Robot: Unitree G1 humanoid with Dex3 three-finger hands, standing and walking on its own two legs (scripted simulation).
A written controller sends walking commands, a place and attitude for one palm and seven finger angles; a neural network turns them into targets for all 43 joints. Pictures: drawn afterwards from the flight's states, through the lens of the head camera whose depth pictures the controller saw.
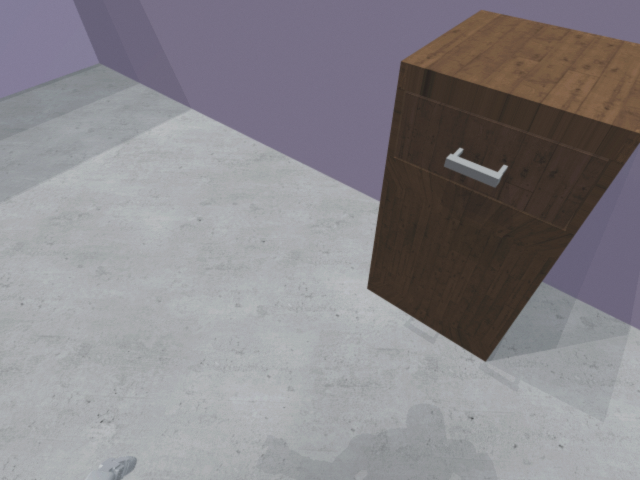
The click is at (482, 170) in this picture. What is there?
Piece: drawer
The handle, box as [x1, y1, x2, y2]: [444, 148, 507, 187]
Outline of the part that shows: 446,158 444,166 494,187 498,183 501,175 507,167 506,165 503,165 496,172 463,159 458,156 462,152 463,149 459,148 453,154 450,154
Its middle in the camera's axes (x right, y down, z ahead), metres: +0.35 -0.16 +0.86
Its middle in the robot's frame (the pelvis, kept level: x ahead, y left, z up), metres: +0.77 -0.31 -0.05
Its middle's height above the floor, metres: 0.72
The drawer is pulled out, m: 0.00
